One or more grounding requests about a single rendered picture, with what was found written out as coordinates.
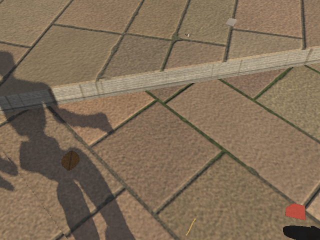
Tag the right robot hand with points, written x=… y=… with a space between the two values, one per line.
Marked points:
x=302 y=232

